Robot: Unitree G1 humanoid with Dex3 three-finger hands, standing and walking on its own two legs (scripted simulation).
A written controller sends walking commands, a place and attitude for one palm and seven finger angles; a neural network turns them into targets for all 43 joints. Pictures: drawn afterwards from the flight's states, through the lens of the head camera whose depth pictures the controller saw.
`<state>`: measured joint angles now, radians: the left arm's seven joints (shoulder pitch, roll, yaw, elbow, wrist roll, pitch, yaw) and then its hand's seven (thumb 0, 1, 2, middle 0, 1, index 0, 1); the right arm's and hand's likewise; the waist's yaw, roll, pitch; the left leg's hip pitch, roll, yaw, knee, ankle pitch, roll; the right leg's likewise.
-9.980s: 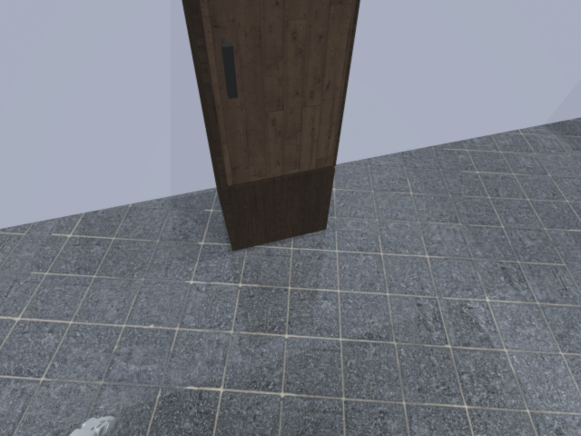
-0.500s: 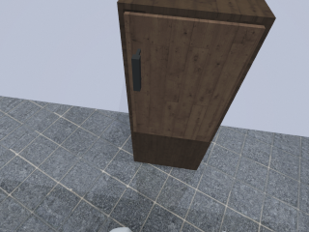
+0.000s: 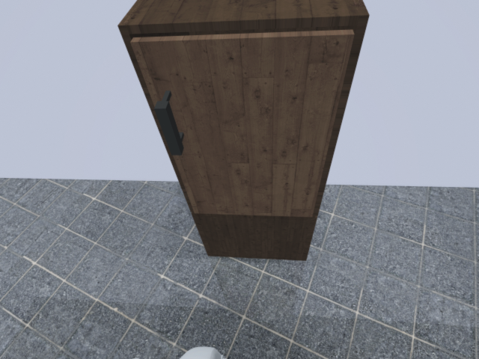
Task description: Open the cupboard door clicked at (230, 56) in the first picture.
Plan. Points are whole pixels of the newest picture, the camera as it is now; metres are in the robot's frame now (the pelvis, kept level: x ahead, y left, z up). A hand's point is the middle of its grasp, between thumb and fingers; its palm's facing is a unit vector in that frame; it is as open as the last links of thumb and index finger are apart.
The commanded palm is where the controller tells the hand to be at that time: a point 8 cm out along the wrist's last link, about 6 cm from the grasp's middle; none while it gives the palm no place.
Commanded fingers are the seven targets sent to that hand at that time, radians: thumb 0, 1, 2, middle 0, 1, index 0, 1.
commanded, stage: come to a stop and stand still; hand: left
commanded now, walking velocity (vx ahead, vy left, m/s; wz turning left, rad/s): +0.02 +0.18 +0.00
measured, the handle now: (172, 123) +0.56 +0.18 +0.06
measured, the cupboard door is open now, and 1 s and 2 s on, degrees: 0 0 0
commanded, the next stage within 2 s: look again from close up in 0.52 s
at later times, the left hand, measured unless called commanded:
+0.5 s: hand out of the picture -0.04 +0.23 -0.17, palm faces +0.08 -0.98 -0.18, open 7.4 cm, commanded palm none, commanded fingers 0.00 0.90 0.90 -0.20 -0.30 -0.20 -0.30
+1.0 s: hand out of the picture +0.02 +0.20 -0.17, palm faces +0.08 -0.98 -0.20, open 7.3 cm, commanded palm none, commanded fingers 0.00 0.90 0.90 -0.20 -0.30 -0.20 -0.30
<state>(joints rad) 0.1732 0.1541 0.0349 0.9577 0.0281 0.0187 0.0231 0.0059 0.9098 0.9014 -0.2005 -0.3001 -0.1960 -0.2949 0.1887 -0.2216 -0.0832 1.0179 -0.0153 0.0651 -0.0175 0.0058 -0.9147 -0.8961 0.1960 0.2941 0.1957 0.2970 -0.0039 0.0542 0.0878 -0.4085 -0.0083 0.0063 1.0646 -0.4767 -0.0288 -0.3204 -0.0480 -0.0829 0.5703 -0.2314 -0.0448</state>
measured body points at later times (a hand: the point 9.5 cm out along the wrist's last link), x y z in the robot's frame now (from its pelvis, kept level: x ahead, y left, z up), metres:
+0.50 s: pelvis -0.04 +0.04 +0.01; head -0.04 +0.06 +0.46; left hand -0.05 +0.28 -0.15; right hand -0.05 -0.17 -0.14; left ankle -0.08 +0.16 -0.73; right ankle -0.04 -0.08 -0.68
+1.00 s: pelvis -0.02 +0.02 +0.00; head -0.04 +0.03 +0.45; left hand +0.02 +0.25 -0.15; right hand +0.04 -0.22 -0.15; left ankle -0.07 +0.14 -0.73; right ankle -0.03 -0.08 -0.73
